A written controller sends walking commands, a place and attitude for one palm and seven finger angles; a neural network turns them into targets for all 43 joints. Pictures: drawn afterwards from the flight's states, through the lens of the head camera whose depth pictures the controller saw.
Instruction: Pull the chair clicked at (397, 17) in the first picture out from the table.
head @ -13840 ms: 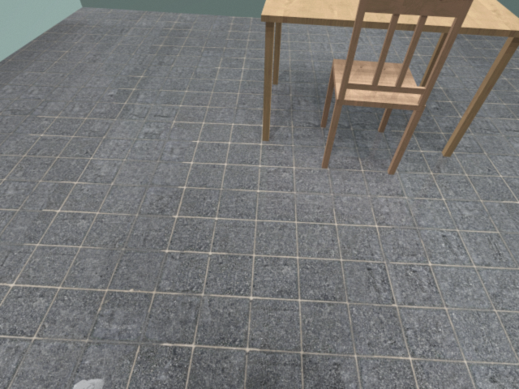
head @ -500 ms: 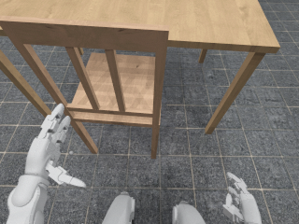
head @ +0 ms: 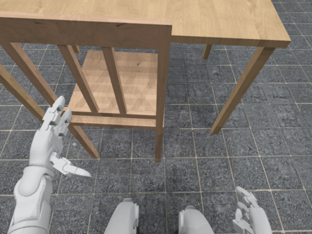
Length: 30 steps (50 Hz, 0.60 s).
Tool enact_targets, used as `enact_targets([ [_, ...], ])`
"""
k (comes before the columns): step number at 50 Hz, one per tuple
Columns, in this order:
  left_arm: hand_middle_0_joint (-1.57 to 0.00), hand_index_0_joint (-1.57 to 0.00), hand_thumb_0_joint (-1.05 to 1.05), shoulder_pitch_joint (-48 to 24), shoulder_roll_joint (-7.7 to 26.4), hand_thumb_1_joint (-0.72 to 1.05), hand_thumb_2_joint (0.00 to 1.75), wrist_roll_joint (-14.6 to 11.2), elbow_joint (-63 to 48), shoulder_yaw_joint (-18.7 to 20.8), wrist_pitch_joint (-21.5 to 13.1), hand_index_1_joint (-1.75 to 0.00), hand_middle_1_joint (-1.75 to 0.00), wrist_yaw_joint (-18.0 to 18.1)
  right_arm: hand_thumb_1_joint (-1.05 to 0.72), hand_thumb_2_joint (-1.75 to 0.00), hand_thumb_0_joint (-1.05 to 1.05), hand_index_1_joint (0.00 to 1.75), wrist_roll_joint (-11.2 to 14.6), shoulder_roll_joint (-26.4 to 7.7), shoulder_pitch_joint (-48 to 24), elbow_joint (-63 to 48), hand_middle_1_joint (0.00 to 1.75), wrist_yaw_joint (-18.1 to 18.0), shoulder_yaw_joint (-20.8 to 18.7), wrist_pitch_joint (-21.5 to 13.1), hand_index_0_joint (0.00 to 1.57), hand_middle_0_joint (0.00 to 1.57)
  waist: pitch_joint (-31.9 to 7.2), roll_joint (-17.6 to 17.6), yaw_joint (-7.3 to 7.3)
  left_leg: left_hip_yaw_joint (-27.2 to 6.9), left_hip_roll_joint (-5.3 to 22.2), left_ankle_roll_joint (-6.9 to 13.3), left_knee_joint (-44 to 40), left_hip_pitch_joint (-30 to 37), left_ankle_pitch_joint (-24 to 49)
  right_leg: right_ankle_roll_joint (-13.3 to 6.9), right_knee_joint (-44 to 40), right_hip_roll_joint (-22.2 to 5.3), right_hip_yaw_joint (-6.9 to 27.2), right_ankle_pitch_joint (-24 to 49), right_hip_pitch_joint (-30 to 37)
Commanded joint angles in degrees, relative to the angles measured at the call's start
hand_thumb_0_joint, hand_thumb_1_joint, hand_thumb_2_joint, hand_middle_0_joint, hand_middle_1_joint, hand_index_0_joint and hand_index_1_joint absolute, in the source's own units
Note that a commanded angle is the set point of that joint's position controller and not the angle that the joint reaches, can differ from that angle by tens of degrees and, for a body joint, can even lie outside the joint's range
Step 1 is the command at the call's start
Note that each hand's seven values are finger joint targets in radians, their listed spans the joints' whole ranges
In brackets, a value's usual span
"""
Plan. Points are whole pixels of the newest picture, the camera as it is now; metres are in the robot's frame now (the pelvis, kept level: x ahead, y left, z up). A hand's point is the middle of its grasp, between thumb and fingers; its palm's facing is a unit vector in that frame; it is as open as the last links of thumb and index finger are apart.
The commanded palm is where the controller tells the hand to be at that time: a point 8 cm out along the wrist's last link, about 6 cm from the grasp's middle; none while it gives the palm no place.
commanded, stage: aim the fingers beside a spindle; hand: left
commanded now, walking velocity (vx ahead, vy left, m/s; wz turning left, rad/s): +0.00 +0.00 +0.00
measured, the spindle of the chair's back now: (82, 83) +0.52 +0.25 +0.02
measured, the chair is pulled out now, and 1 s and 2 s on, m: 0.00 0.00 0.00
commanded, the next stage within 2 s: push the fingers through the gap in 1.26 s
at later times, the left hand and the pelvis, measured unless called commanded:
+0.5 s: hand (78, 127) +0.37 +0.22 +0.02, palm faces +0.00 -1.00 -0.04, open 16.9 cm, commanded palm +0.35 +0.28 +0.02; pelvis -0.01 +0.00 -0.02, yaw -1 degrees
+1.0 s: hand (77, 127) +0.37 +0.23 +0.02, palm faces +0.02 -1.00 -0.05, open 16.9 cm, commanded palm +0.35 +0.28 +0.02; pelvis -0.01 +0.00 -0.02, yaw -1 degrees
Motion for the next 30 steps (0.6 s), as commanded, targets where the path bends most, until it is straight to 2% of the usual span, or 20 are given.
enact_targets([
  [1, -0.06, -0.06, 0.0, -9.5, 11.2, -0.5, 0.3, -2.0, -7.9, 5.6, -4.3, -0.08, -0.08, -1.2, -0.9, -0.9, 0.0, 0.3, 0.5, -8.2, 0.3, -7.1, 0.3, -0.4, -3.6, -2.4, 0.2, 0.2, -19.0, -0.1, 0.15, -0.8, -2.7, 1.0, -9.0, 13.7, 12.4, -0.3, -10.1, 2.5, 2.3, 15.2, 8.7],
  [2, -0.06, -0.06, 0.0, -12.2, 10.6, -0.5, 0.3, -2.2, -7.5, 4.9, -4.4, -0.08, -0.08, -1.7, -0.9, -0.9, 0.0, 0.3, 0.6, -8.2, 0.2, -6.8, 0.3, -0.5, -3.5, -2.4, 0.2, 0.2, -18.7, -0.2, -0.53, -0.7, -2.8, 1.1, -8.5, 12.9, 11.5, -0.2, -10.3, 2.5, 2.7, 14.5, 8.3],
  [4, -0.06, -0.06, 0.0, -14.9, 12.6, -0.5, 0.3, -2.2, -5.7, 6.2, -4.6, -0.08, -0.08, -2.4, -0.9, -0.9, 0.0, 0.3, 0.7, -8.5, 0.4, -6.5, 0.3, -0.7, -3.4, -2.4, 0.2, 0.2, -18.7, 0.6, -0.38, -0.8, -2.6, 1.1, -8.2, 11.9, 10.1, -0.4, -10.3, 2.4, 3.1, 12.4, 7.4],
  [5, -0.06, -0.06, 0.0, -16.1, 13.5, -0.5, 0.3, -2.1, -3.9, 6.9, -4.6, -0.08, -0.08, -2.6, -0.9, -0.9, 0.0, 0.3, 0.7, -8.6, 0.6, -6.2, 0.3, -0.9, -3.4, -2.3, 0.2, 0.2, -18.0, -0.2, -0.52, -1.0, -2.5, 1.1, -8.2, 11.6, 9.9, -0.5, -10.1, 2.5, 2.9, 12.1, 6.9],
  [7, -0.06, -0.06, 0.0, -19.3, 12.6, -0.5, 0.3, -2.1, -4.3, 5.6, -4.9, -0.08, -0.08, -3.4, -0.9, -0.9, 0.0, 0.3, 0.7, -8.7, 0.7, -6.0, 0.3, -1.0, -3.6, -2.3, 0.2, 0.2, -19.8, 1.7, -0.92, -0.9, -2.5, 1.1, -7.6, 12.7, 10.2, -0.5, -9.9, 2.4, 3.1, 12.3, 6.0],
  [8, -0.06, -0.06, 0.0, -21.2, 13.2, -0.5, 0.3, -1.9, -4.5, 5.4, -5.2, -0.08, -0.08, -3.5, -0.9, -0.9, 0.0, 0.3, 0.8, -8.8, 0.9, -5.8, 0.3, -1.1, -3.5, -2.5, 0.2, 0.2, -20.6, 2.4, -1.09, -1.0, -2.5, 1.2, -7.3, 13.3, 10.5, -0.6, -9.6, 2.5, 3.1, 12.3, 5.5],
  [9, -0.06, -0.06, 0.0, -21.7, 12.8, -0.5, 0.3, -1.9, -3.4, 5.2, -5.1, -0.08, -0.08, -3.7, -0.9, -0.9, 0.0, 0.3, 0.7, -8.7, 1.2, -5.6, 0.3, -1.1, -3.5, -2.5, 0.2, 0.2, -20.7, 2.3, -1.01, -1.2, -2.4, 1.1, -7.5, 13.8, 10.7, -0.6, -9.5, 2.5, 2.7, 12.4, 5.1],
  [12, -0.06, -0.06, 0.0, -24.0, 15.3, -0.5, 0.3, -1.5, 0.2, 7.1, -4.9, -0.08, -0.08, -3.8, -0.9, -0.9, 0.0, 0.3, 0.7, -9.1, 1.6, -5.0, 0.3, -1.2, -3.5, -2.1, 0.2, 0.2, -21.0, 2.1, -0.77, -1.3, -2.3, 1.0, -7.1, 12.7, 10.5, -0.6, -9.0, 2.4, 2.8, 12.0, 4.6],
  [13, -0.06, -0.06, 0.0, -25.0, 15.3, -0.5, 0.3, -1.3, 1.0, 6.9, -4.9, -0.08, -0.08, -3.7, -0.9, -0.9, 0.0, 0.3, 0.6, -9.3, 1.9, -4.9, 0.3, -1.2, -3.5, -2.0, 0.2, 0.2, -21.3, 1.7, -1.16, -1.5, -2.3, 1.2, -6.9, 12.8, 10.5, -0.6, -8.8, 2.6, 2.6, 11.8, 3.9],
  [14, -0.06, -0.06, 0.0, -26.5, 15.3, -0.5, 0.3, -1.3, 1.2, 6.7, -4.8, -0.08, -0.08, -3.8, -0.9, -0.9, 0.0, 0.3, 0.6, -9.2, 1.8, -5.0, 0.3, -1.1, -3.5, -1.9, 0.2, 0.2, -22.1, 2.6, -0.92, -1.4, -2.3, 1.1, -6.9, 12.7, 10.2, -0.6, -8.8, 2.4, 2.8, 11.4, 3.9],
  [15, -0.06, -0.06, 0.0, -26.8, 16.6, -0.5, 0.3, -1.1, 2.5, 8.0, -4.8, -0.08, -0.08, -3.6, -0.9, -0.9, 0.0, 0.3, 0.6, -9.4, 2.1, -4.8, 0.3, -1.2, -3.6, -1.7, 0.2, 0.2, -22.6, 1.8, -0.71, -1.6, -2.1, 1.0, -6.8, 12.9, 10.8, -0.6, -8.3, 2.4, 2.5, 12.0, 3.9],
  [16, -0.06, -0.06, 0.0, -27.8, 16.3, -0.5, 0.3, -1.0, 2.6, 7.6, -4.8, -0.08, -0.08, -3.6, -0.9, -0.9, 0.0, 0.3, 0.5, -9.4, 2.2, -4.8, 0.3, -1.1, -3.6, -1.5, 0.2, 0.2, -23.3, 3.3, -0.6, -1.6, -2.2, 0.9, -6.8, 13.5, 11.5, -0.7, -8.0, 2.4, 2.5, 12.6, 3.5],
  [17, -0.06, -0.06, 0.0, -27.5, 15.5, -0.5, 0.3, -0.8, 3.6, 7.0, -4.7, -0.08, -0.08, -3.5, -0.9, -0.9, 0.0, 0.3, 0.6, -9.3, 2.4, -5.0, 0.3, -0.9, -3.6, -1.3, 0.2, 0.2, -23.3, 3.1, -0.61, -1.7, -2.2, 0.9, -6.9, 13.9, 11.6, -0.7, -7.9, 2.5, 2.2, 12.7, 3.2],
  [20, -0.06, -0.06, 0.0, -29.0, 17.2, -0.5, 0.3, -0.4, 4.9, 8.4, -4.9, -0.08, -0.08, -3.0, -0.9, -0.9, 0.0, 0.3, 0.4, -9.7, 2.9, -4.9, 0.3, -0.6, -3.8, -0.6, 0.2, 0.2, -25.0, 2.1, -0.69, -1.7, -2.1, 1.0, -6.3, 13.4, 12.3, -0.6, -7.4, 2.5, 2.3, 13.4, 3.4],
  [22, -0.06, -0.06, 0.0, -30.9, 16.6, -0.5, 0.3, -0.1, 5.8, 7.7, -5.0, -0.08, -0.08, -2.9, -0.9, -0.9, 0.0, 0.3, 0.3, -9.6, 3.2, -4.7, 0.3, -0.4, -3.8, -0.1, 0.2, 0.2, -24.4, 3.4, -1.04, -1.8, -2.0, 0.8, -6.2, 13.7, 12.5, -0.7, -7.0, 2.5, 1.9, 13.5, 2.1],
  [23, -0.06, -0.06, 0.0, -30.7, 18.4, -0.5, 0.3, 0.0, 6.9, 9.5, -5.2, -0.08, -0.08, -2.7, -0.9, -0.9, 0.0, 0.3, 0.2, -10.0, 3.6, -4.5, 0.3, -0.3, -3.9, 0.0, 0.2, 0.2, -25.0, 2.4, -0.8, -2.0, -2.0, 0.9, -6.0, 13.3, 13.0, -0.8, -6.6, 2.7, 1.8, 13.7, 2.2],
  [25, -0.06, -0.06, 0.0, -30.9, 18.5, -0.5, 0.3, 0.1, 8.9, 9.7, -5.2, -0.08, -0.08, -2.8, -0.9, -0.9, 0.0, 0.3, 0.3, -9.8, 3.7, -4.4, 0.3, -0.2, -3.8, 0.5, 0.2, 0.2, -24.5, 1.1, -1.09, -1.4, -2.1, 1.1, -5.4, 11.5, 12.2, -0.5, -7.0, 2.6, 2.4, 13.7, 2.8],
  [28, -0.06, -0.06, 0.0, -33.3, 19.7, -0.5, 0.3, 0.5, 9.4, 10.1, -5.9, -0.08, -0.08, -3.3, -0.9, -0.9, 0.0, 0.3, 0.3, -10.1, 4.3, -4.3, 0.3, -0.1, -3.9, 1.0, 0.2, 0.2, -25.6, 2.7, -1.12, -1.5, -2.0, 1.1, -5.0, 11.8, 12.5, -0.7, -6.3, 2.8, 2.3, 13.5, 1.9],
  [29, -0.06, -0.06, 0.0, -35.0, 19.2, -0.5, 0.3, 0.4, 9.1, 9.4, -6.1, -0.08, -0.08, -3.4, -0.9, -0.9, 0.0, 0.3, 0.2, -10.0, 4.2, -4.1, 0.3, 0.0, -3.8, 1.0, 0.2, 0.2, -25.5, 3.8, -1.38, -1.6, -2.0, 1.0, -5.1, 12.3, 12.5, -0.7, -6.3, 2.7, 2.3, 13.4, 1.0],
  [30, -0.06, -0.06, 0.0, -34.3, 19.3, -0.5, 0.3, 0.3, 10.3, 9.9, -6.2, -0.08, -0.08, -3.5, -0.9, -0.9, 0.0, 0.3, 0.2, -10.1, 4.5, -4.0, 0.3, 0.1, -3.9, 1.2, 0.2, 0.2, -25.7, 2.8, -1.21, -1.8, -2.0, 1.0, -5.0, 12.4, 12.9, -0.7, -6.2, 2.8, 2.1, 13.9, 1.5],
])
